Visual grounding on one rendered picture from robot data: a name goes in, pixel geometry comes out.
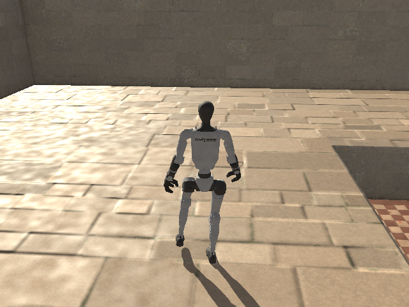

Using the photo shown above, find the right robot upper arm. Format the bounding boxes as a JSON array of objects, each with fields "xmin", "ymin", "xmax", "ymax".
[{"xmin": 219, "ymin": 129, "xmax": 236, "ymax": 164}]

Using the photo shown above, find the robot right shin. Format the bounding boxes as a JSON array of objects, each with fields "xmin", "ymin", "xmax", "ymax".
[{"xmin": 209, "ymin": 214, "xmax": 220, "ymax": 255}]

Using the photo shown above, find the left robot forearm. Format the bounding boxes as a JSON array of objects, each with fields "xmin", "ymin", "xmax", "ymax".
[{"xmin": 166, "ymin": 154, "xmax": 180, "ymax": 181}]

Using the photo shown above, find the left robot upper arm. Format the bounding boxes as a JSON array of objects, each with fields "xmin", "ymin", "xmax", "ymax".
[{"xmin": 174, "ymin": 129, "xmax": 192, "ymax": 164}]

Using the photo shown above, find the robot left hand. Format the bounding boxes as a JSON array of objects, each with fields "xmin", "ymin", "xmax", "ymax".
[{"xmin": 164, "ymin": 178, "xmax": 178, "ymax": 193}]

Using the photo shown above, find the right robot forearm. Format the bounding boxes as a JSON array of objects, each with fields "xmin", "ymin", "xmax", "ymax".
[{"xmin": 230, "ymin": 154, "xmax": 240, "ymax": 174}]

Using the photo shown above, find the robot right hand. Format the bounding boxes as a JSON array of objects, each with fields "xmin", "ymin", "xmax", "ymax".
[{"xmin": 226, "ymin": 171, "xmax": 241, "ymax": 182}]

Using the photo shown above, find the robot left foot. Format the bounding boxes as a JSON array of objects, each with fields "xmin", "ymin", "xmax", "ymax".
[{"xmin": 176, "ymin": 234, "xmax": 185, "ymax": 247}]

